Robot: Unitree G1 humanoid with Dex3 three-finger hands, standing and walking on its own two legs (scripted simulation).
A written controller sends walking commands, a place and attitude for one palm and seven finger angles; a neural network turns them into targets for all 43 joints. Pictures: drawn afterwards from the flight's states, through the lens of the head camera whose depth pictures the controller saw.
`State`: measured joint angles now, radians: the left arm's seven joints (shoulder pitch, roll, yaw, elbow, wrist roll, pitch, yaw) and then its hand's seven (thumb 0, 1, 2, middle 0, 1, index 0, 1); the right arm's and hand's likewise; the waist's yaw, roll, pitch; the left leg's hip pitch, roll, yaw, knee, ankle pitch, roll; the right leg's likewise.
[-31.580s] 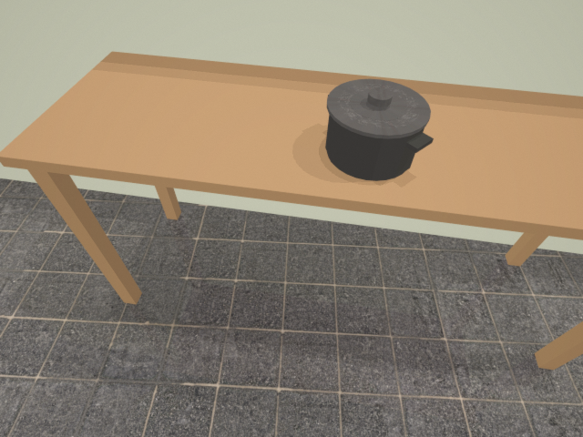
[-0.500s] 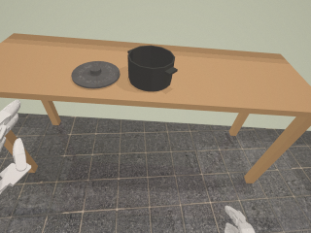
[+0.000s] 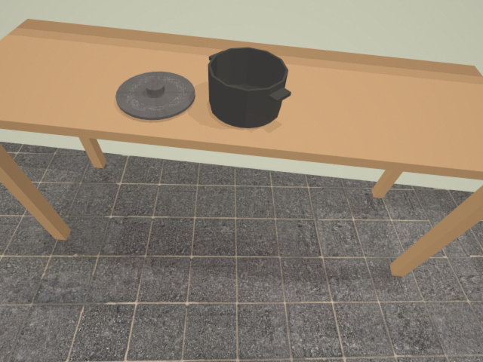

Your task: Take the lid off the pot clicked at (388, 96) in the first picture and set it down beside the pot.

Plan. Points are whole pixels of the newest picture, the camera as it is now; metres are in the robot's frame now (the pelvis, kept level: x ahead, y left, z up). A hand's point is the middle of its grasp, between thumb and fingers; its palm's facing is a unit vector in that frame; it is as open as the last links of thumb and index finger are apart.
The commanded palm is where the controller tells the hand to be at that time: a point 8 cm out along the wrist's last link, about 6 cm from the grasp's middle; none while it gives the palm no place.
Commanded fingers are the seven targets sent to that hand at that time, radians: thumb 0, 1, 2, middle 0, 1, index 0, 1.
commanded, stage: let the arm hang, fingers relaxed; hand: left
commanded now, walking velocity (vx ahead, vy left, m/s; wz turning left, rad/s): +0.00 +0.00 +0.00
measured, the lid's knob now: (155, 87) +0.76 +0.27 +0.00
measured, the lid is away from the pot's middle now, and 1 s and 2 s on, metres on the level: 0.25 0.25 0.25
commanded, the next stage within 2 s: look to check the result in 0.62 s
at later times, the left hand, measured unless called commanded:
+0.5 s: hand out of the picture +0.03 +0.20 -0.18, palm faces +0.02 -0.98 -0.18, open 7.3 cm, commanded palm none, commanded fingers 0.00 0.90 0.90 -0.20 -0.30 -0.20 -0.30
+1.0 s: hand out of the picture +0.01 +0.19 -0.18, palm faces +0.02 -0.99 -0.17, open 7.3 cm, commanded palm none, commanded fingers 0.00 0.90 0.90 -0.20 -0.30 -0.20 -0.30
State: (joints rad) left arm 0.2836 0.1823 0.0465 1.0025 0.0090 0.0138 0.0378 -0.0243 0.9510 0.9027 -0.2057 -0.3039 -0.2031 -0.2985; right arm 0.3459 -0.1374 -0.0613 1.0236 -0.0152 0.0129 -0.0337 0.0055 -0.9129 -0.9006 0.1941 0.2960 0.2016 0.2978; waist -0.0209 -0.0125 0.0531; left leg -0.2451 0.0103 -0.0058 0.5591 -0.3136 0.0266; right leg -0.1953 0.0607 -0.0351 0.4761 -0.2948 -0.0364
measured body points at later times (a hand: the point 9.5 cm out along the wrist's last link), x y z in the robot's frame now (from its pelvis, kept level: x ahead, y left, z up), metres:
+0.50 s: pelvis +0.01 +0.03 +0.00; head +0.03 +0.04 +0.45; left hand +0.03 +0.25 -0.16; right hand -0.01 -0.19 -0.15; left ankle -0.02 +0.10 -0.73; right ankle -0.03 -0.10 -0.73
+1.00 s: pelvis +0.02 +0.03 +0.00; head +0.04 +0.04 +0.45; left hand +0.01 +0.25 -0.16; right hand -0.02 -0.17 -0.15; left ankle -0.02 +0.10 -0.73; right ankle -0.03 -0.10 -0.73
